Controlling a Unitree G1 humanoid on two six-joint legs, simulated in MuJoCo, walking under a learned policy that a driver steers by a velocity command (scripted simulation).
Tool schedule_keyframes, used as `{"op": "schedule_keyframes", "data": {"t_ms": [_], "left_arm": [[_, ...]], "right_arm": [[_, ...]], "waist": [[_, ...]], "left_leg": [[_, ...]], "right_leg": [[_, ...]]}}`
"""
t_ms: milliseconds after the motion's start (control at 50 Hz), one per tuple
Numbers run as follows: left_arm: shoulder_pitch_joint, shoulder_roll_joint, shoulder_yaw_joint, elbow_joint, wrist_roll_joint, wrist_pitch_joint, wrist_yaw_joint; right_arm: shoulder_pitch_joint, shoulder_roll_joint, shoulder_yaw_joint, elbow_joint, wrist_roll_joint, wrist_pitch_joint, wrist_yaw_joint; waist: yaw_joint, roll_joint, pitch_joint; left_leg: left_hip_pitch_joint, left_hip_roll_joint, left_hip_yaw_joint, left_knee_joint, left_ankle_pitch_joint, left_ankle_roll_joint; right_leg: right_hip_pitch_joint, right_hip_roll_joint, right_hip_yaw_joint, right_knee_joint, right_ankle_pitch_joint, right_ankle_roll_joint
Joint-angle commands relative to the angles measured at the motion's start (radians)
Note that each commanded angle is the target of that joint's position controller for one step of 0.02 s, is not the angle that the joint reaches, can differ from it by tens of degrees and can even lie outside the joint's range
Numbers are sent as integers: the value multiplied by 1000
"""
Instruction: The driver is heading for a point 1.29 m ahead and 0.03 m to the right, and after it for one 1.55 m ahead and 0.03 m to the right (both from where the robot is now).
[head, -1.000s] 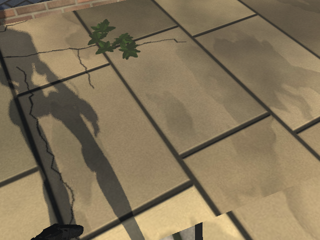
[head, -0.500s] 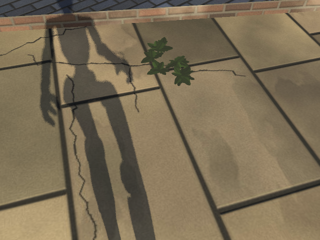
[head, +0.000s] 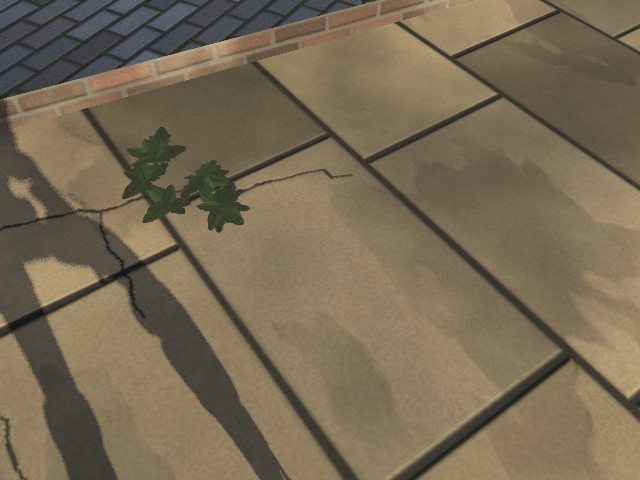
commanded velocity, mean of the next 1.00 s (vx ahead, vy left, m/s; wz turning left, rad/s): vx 0.50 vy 0.00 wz -0.05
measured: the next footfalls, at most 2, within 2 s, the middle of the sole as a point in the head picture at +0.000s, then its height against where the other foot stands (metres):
right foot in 0.14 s outside the picture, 0.12 m lower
left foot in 0.60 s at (311, 466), level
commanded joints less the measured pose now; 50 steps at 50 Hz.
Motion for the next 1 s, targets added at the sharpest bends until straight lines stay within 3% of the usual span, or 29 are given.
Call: {"op": "schedule_keyframes", "data": {"t_ms": [20,60,80,100,120,140,160,180,200,220,240,260,280,300,340,400,440,500,540,580,600,620,640,660,700,740,800,900,1000], "left_arm": [[-164,35,-5,-79,4,-15,-15],[-153,34,-9,-70,23,-20,-4],[-88,40,-8,-44,32,-25,4],[5,56,-2,-11,40,-28,14],[161,88,14,45,41,-33,25],[352,130,36,108,46,-42,35],[391,231,62,131,28,-44,42],[463,254,65,108,-13,-40,40],[481,250,67,90,-10,-24,53],[413,229,62,80,-2,-7,79],[294,155,38,57,-17,-17,86],[218,140,27,35,-29,-25,88],[196,144,26,44,-40,-36,89],[195,161,28,41,-37,-51,86],[194,174,33,43,-29,-70,76],[237,115,20,67,-41,-77,65],[293,98,14,92,-42,-77,59],[346,112,12,116,-17,-72,62],[346,127,12,126,-2,-71,72],[303,143,13,126,2,-74,77],[283,134,8,118,2,-77,78],[336,68,-11,80,-24,-84,70],[328,90,-3,75,-21,-90,64],[242,130,5,52,5,-89,64],[155,102,1,24,-3,-97,53],[175,74,-7,23,15,-72,52],[140,68,-11,2,14,-52,52],[-67,61,-17,-76,2,-47,52],[-194,59,-28,-135,-9,-57,47]], "right_arm": [[50,-103,-13,8,2,-3,-14],[81,-111,-9,30,7,15,-21],[87,-125,-11,38,6,25,-25],[93,-144,-15,49,7,38,-28],[72,-156,-20,49,1,50,-27],[11,-165,-29,41,8,55,-19],[52,-87,-23,9,12,50,-7],[31,-111,-17,-49,42,41,-10],[-80,-137,-13,-102,44,35,-8],[-139,-121,-2,-119,24,22,1],[-191,-159,-15,-117,-2,18,6],[-195,-156,-20,-117,-13,35,16],[-195,-127,-17,-123,-30,61,22],[-194,-100,-10,-126,-33,80,25],[-215,-67,1,-146,-12,86,29],[-288,-49,8,-151,4,72,35],[-379,-58,5,-169,13,67,37],[-478,-74,-3,-202,16,69,44],[-466,-88,-14,-204,14,67,49],[-293,-104,-31,-150,9,62,46],[-113,-135,-49,-93,0,57,40],[46,-249,-81,-66,-19,53,32],[35,-254,-88,-52,10,76,42],[-76,-215,-78,-74,27,84,48],[-184,-132,-57,-90,18,86,47],[-197,-119,-52,-78,22,74,38],[-153,-158,-66,-69,29,62,35],[-48,-161,-74,-54,32,70,30],[22,-166,-79,-55,16,77,22]], "waist": [[-43,62,160],[-43,36,141],[-19,34,101],[17,42,39],[87,55,-25],[200,6,-80],[131,-197,-164],[178,-121,-397],[219,-47,-432],[181,-33,-312],[124,98,-166],[61,119,-69],[11,138,-15],[-4,121,-18],[-15,61,-36],[30,12,-45],[74,-7,-14],[108,2,40],[89,-1,53],[-3,-2,-19],[-83,30,-101],[-94,202,-237],[-79,298,-293],[-41,164,-136],[9,62,13],[59,98,13],[60,103,-16],[-10,113,2],[-58,129,5]], "left_leg": [[-78,272,-82,29,481,56],[-12,267,-73,187,668,49],[10,265,-69,314,786,47],[-12,263,-65,457,868,50],[-87,261,-73,668,884,55],[-287,191,-39,1037,654,40],[-759,78,-87,1414,-264,12],[-964,105,-239,1487,-242,-5],[-1095,115,-277,1460,-133,-21],[-1162,137,-286,1373,-38,-28],[-1098,186,-315,1162,135,-39],[-938,192,-304,1022,161,-69],[-790,206,-310,894,138,-104],[-694,202,-300,814,132,-118],[-639,192,-280,675,228,-119],[-591,181,-249,433,482,-79],[-586,166,-226,344,569,-52],[-651,146,-216,274,484,-6],[-638,118,-210,237,375,30],[-439,49,-189,170,312,75],[-227,64,-242,133,331,118],[72,317,-632,100,296,241],[163,444,-1009,-66,191,330],[53,409,-933,-85,65,309],[-204,328,-740,-134,154,246],[-319,253,-635,-157,291,205],[-358,218,-569,-171,420,220],[-292,191,-575,-175,421,194],[-200,193,-608,-98,546,182]], "right_leg": [[-22,10,-42,-153,76,-26],[18,41,-83,-219,-6,-41],[86,67,-107,-232,-50,-52],[209,87,-120,-212,-89,-71],[386,96,-117,-189,-160,-96],[647,57,-67,-259,-96,-154],[1058,-132,108,83,464,-219],[1301,-292,332,148,664,-332],[1300,-329,485,-18,193,-385],[1126,-326,577,-203,-326,-375],[901,-289,518,-274,-427,-303],[640,-261,476,-313,-271,-293],[444,-208,419,-334,-162,-281],[346,-164,370,-337,-103,-268],[305,-102,297,-326,22,-241],[363,-31,182,-329,-13,-157],[416,-30,168,-354,-95,-121],[552,-97,187,-361,-143,-117],[627,-132,167,-318,-48,-113],[643,-108,98,-113,196,-84],[552,-67,45,99,163,-57],[264,36,-32,465,-212,-5],[18,172,-5,679,-888,12],[-97,95,78,721,-849,1],[-47,13,85,587,-712,14],[59,-11,75,489,-682,48],[78,-10,47,398,-628,93],[-9,-11,44,188,-462,143],[-8,27,46,51,-453,141]]}}
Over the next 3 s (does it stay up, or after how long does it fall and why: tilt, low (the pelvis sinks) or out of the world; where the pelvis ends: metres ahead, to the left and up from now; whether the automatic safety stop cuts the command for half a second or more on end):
stays up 1.48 -0.01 -0.10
